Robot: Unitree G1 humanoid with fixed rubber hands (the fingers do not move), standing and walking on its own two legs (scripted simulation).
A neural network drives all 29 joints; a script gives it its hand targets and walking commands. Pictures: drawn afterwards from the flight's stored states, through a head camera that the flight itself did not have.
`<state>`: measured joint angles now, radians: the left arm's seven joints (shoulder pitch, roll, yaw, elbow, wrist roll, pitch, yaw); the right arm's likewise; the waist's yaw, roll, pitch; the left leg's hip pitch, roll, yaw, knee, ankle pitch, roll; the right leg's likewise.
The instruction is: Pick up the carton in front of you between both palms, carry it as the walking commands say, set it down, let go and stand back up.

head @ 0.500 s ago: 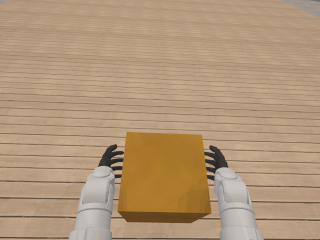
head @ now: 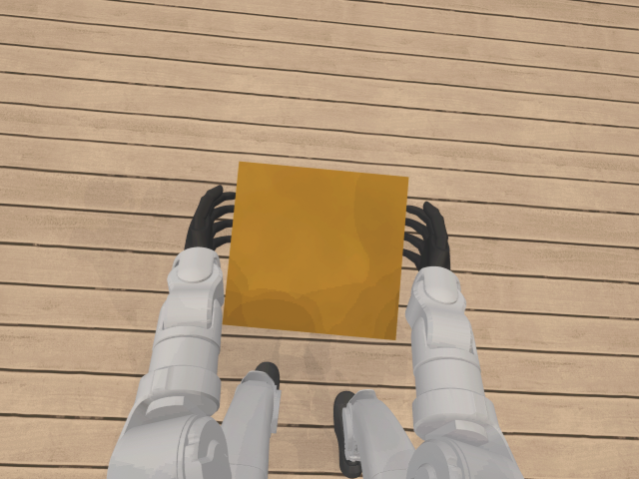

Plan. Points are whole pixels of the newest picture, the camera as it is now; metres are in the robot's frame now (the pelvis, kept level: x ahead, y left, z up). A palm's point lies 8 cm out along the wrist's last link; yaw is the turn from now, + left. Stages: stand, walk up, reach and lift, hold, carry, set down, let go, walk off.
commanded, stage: set down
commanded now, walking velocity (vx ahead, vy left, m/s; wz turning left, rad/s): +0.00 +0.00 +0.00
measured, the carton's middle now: (316, 252) +0.41 +0.01 -0.18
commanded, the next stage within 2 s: none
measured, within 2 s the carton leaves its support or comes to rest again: neither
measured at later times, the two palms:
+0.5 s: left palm (214, 232) +0.44 +0.18 -0.22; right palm (390, 253) +0.42 -0.11 -0.21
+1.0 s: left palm (222, 237) +0.48 +0.20 -0.38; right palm (363, 255) +0.46 -0.10 -0.37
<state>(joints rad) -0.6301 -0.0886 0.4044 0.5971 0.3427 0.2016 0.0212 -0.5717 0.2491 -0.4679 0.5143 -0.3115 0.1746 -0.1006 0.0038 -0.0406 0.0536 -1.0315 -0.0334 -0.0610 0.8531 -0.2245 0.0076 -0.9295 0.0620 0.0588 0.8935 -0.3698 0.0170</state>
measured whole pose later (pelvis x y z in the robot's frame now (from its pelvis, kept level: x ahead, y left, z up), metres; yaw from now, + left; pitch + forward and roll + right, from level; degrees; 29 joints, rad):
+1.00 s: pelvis -0.05 +0.01 -0.25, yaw -7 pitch +45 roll -7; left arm -1.28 0.22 0.30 0.87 0.20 0.30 0.04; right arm -1.16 0.11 -0.52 0.67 -0.15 0.24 -0.23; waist 0.05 -0.08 0.03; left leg -2.18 -0.09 -0.11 1.84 -0.44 -0.02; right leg -2.04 0.18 0.03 1.87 -0.63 0.09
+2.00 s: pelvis -0.05 +0.01 -0.33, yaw -10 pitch +38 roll -4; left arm -1.54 0.41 0.37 1.07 0.19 0.23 -0.13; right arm -1.46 -0.02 -0.47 0.87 -0.12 0.19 -0.16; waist 0.10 -0.09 0.36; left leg -2.27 0.01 -0.05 2.12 -0.52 0.01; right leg -2.17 0.24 0.03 2.15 -0.66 0.10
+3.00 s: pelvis -0.07 +0.02 -0.30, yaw -8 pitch +33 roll -5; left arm -1.55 0.56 0.14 1.09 -0.09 0.18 -0.08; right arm -1.45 -0.17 -0.24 0.87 0.11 0.22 -0.24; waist 0.07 -0.08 0.40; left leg -2.15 -0.01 -0.05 2.05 -0.48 0.03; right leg -2.03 0.13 -0.01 2.08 -0.63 0.07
